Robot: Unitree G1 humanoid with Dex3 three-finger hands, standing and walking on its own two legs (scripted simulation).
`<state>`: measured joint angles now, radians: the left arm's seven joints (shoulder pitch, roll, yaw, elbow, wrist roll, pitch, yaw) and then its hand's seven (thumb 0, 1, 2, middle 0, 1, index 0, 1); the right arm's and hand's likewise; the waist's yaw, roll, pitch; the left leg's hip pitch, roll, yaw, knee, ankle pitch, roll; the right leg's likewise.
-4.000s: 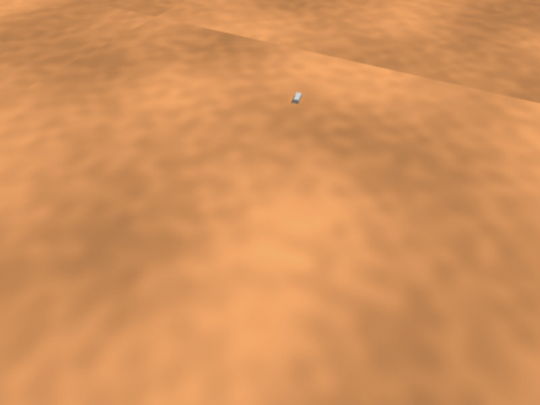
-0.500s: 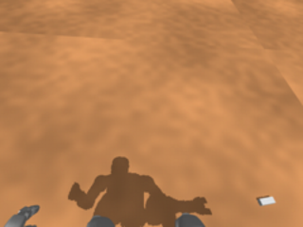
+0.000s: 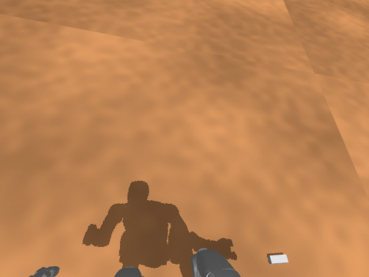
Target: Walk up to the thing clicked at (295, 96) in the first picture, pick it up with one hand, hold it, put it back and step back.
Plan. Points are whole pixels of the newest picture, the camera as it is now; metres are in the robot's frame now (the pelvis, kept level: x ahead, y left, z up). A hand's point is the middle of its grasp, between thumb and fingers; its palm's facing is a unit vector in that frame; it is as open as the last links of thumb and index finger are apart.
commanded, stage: walk up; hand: left
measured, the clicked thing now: (277, 259) +0.28 -0.57 -0.74
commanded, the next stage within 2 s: none
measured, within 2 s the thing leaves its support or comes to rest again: neither
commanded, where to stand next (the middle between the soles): -0.05 -0.85 m, yaw +8 degrees
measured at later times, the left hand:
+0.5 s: hand out of the picture +0.06 +0.05 -0.13, palm faces -0.04 -0.93 -0.38, open 7.4 cm
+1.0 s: hand out of the picture +0.06 -0.17 -0.18, palm faces -0.09 -0.92 -0.38, open 7.4 cm
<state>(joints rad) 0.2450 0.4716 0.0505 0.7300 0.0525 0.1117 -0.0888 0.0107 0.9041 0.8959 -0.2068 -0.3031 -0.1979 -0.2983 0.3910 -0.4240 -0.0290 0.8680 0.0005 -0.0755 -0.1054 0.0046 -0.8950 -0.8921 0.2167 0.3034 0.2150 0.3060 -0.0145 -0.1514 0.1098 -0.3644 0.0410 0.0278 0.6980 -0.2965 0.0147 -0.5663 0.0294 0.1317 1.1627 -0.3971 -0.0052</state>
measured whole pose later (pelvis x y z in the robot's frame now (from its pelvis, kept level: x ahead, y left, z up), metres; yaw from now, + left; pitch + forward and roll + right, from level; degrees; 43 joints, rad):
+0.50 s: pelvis -0.01 -0.23 +0.00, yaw +1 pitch -1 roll -1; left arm 0.24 0.44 0.05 0.72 0.07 0.09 -0.08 0.01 0.90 0.90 -0.21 -0.30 -0.20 -0.30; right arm 0.34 -0.43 -0.02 0.94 0.01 -0.06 -0.09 0.01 -0.90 -0.89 0.21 0.30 0.21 0.30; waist 0.06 -0.02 0.09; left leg -0.49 0.00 0.08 0.95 -0.46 0.07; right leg -0.38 0.04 -0.07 0.67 -0.28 -0.08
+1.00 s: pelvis -0.06 -0.46 -0.04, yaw +0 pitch -3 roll -2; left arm 0.19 0.50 0.11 0.73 0.06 0.09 -0.10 0.01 0.91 0.90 -0.20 -0.30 -0.20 -0.30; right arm 0.33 -0.57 -0.09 0.86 -0.03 -0.04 -0.11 0.01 -0.90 -0.89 0.21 0.30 0.21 0.31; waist -0.01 -0.04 0.15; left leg -0.55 0.27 -0.13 0.96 -0.45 0.04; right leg -0.47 -0.02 0.04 0.95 -0.44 0.06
